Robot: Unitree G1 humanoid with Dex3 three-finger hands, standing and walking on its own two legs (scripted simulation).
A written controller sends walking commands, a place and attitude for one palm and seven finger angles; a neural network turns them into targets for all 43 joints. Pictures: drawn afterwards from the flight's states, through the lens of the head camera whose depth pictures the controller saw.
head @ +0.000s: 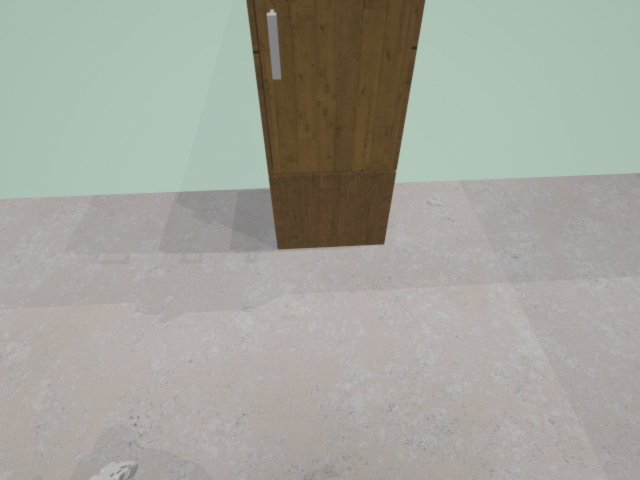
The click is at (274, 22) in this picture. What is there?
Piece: cupboard door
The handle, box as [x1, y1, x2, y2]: [267, 9, 280, 78]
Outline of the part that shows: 270,9 270,12 267,13 267,24 272,77 280,78 276,14 273,11 273,9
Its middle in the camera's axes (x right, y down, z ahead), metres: -0.13 -0.52 +1.03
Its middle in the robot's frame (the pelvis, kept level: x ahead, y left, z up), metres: +1.12 +0.17 +0.09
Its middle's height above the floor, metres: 0.86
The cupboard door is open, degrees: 0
